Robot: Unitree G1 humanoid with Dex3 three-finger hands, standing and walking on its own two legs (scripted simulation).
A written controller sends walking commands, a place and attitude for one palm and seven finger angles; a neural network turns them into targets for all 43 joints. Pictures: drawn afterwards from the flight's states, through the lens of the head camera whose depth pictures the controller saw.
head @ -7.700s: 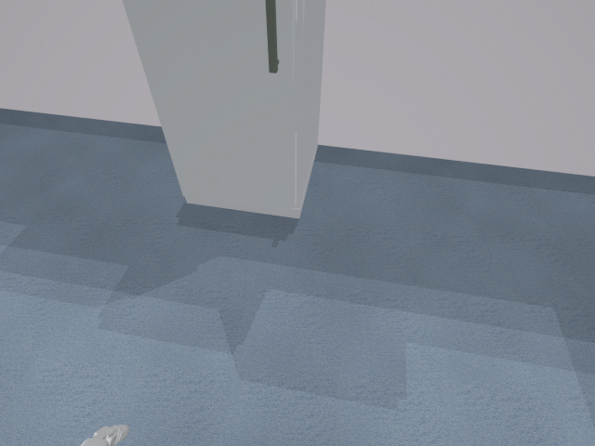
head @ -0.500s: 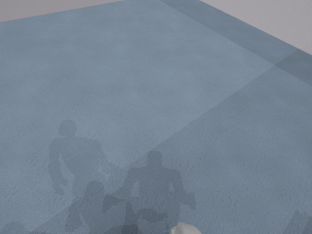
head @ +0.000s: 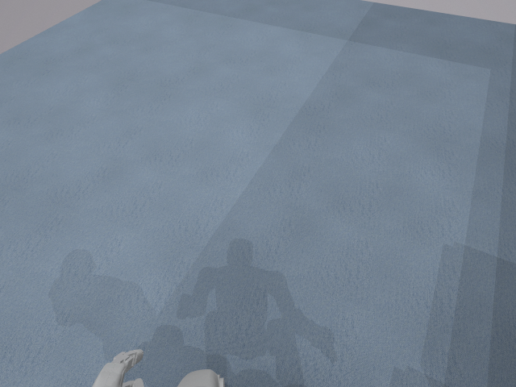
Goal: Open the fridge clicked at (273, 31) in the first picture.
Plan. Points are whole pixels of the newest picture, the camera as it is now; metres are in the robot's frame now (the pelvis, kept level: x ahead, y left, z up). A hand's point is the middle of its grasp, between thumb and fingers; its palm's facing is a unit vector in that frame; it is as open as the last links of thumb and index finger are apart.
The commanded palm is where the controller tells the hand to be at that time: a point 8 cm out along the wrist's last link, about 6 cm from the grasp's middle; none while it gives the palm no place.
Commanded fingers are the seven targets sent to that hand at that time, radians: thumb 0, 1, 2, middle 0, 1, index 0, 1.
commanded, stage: turn to face it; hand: right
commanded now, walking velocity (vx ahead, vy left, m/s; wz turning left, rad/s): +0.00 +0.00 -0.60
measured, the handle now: out of the picture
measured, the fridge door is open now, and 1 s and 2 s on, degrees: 0 0 0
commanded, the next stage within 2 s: none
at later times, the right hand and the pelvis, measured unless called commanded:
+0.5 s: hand out of the picture +0.07 -0.17 -0.13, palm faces +0.28 +0.92 -0.29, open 7.3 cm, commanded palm none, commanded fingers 0.00 -0.90 -0.90 0.20 0.30 0.20 0.30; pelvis +0.02 +0.05 +0.01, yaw -18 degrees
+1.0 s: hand out of the picture -0.05 -0.23 -0.16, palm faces +0.60 +0.76 -0.24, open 7.3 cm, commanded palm none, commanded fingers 0.00 -0.90 -0.90 0.20 0.30 0.20 0.30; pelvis +0.00 +0.00 +0.01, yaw -35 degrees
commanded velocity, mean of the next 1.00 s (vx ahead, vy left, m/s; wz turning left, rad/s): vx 0.00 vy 0.00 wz -0.60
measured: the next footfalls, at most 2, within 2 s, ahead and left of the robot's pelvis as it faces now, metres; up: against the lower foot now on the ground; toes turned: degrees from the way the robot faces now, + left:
left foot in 0.30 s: +0.08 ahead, +0.15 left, +0.00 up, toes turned -7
right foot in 0.72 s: +0.01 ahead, -0.10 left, +0.00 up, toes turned -33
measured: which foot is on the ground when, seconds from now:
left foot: up 0.00-0.28, down 0.30-0.74, up 0.76-1.00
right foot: down 0.00-0.30, up 0.32-0.70, down 0.72-1.00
